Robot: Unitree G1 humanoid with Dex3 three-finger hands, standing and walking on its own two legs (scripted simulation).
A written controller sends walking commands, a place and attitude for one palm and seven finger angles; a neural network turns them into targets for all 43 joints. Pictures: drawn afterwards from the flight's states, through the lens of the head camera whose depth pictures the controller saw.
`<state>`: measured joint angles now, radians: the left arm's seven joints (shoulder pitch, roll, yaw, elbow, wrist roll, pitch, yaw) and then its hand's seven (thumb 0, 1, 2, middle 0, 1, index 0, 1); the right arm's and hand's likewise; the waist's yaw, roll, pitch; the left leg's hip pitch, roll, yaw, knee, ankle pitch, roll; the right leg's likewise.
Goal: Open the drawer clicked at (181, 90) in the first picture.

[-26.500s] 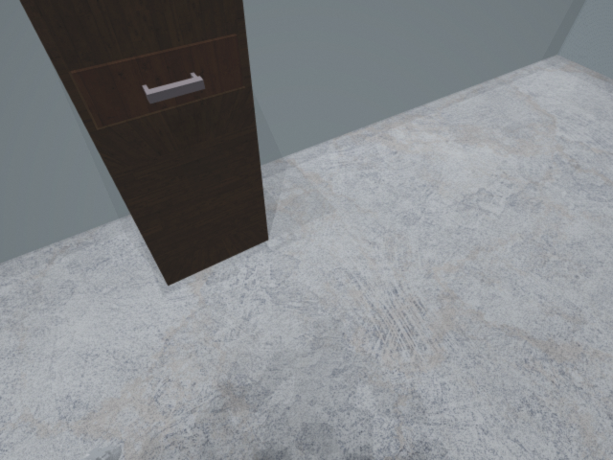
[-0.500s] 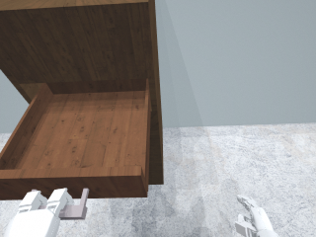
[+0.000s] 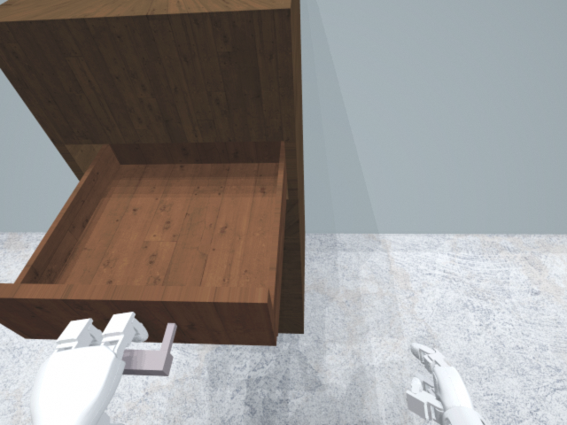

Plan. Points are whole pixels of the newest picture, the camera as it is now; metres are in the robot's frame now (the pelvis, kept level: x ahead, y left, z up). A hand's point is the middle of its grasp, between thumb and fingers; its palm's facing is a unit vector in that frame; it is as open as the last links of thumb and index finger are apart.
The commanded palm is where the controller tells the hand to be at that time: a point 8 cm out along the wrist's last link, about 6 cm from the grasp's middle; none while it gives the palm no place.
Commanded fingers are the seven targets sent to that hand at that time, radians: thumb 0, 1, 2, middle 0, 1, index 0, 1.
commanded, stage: open the thumb to release the handle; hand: left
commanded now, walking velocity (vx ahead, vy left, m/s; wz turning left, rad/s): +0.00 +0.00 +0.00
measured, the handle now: (121, 345) +0.20 +0.25 +0.04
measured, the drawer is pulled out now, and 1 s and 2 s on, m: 0.30 0.29 0.29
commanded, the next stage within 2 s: lift the hand off the handle in 0.02 s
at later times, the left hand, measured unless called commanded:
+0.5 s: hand (110, 384) +0.15 +0.25 +0.02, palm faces +0.04 -0.08 -1.00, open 13.6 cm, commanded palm +0.13 +0.25 +0.09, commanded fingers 0.00 -0.50 0.30 -0.30 -1.20 -0.30 -1.20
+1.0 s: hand (91, 363) +0.16 +0.25 +0.08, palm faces +0.03 -0.12 -0.99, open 13.2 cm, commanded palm +0.13 +0.24 +0.16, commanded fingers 0.00 -0.50 0.30 -0.30 -1.20 -0.30 -1.20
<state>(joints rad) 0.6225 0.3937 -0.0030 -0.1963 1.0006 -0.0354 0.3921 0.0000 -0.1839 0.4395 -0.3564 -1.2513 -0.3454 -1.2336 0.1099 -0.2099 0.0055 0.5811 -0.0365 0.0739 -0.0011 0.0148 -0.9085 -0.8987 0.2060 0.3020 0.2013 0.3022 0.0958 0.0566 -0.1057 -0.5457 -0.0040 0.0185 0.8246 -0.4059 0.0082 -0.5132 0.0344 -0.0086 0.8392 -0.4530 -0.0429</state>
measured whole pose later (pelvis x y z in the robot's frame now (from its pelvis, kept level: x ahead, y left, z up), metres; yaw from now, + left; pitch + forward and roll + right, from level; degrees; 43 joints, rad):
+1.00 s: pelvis +0.00 +0.01 +0.02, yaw +0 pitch +3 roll +0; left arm 0.59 0.43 -0.02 -0.33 0.94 0.03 0.27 0.00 -0.49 0.30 -0.32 -1.20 -0.45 -1.22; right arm 0.11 -0.25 -0.01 0.59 -0.02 0.05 -0.01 0.02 -0.91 -0.90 0.20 0.30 0.20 0.30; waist 0.11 0.09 -0.07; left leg -0.39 -0.01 0.01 0.69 -0.35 0.02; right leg -0.34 0.03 -0.01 0.68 -0.39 -0.03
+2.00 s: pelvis -0.01 +0.02 +0.04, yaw +1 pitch -3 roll -1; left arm 0.57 0.55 0.09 -0.65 0.79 0.09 0.02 0.00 -0.50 0.30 -0.32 -1.20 -0.32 -1.20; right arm 0.11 -0.25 0.05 0.54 0.03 0.08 0.02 0.02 -0.91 -0.90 0.20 0.30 0.20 0.30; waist 0.12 0.13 -0.03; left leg -0.21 -0.01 0.01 0.50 -0.25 0.03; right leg -0.14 0.03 -0.01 0.45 -0.26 -0.02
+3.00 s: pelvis +0.03 +0.01 +0.04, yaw +1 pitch -1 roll +0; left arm 0.58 0.35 0.30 -0.56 -0.08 -0.11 0.10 0.00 0.21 0.61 -0.26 -0.74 -0.26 -0.74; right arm 0.17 -0.22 0.00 0.62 0.03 -0.09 -0.06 0.02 -0.91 -0.90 0.20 0.30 0.20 0.30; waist 0.05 0.07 0.00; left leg -0.16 -0.02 0.00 0.46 -0.29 0.02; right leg -0.09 0.03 -0.01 0.41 -0.30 -0.02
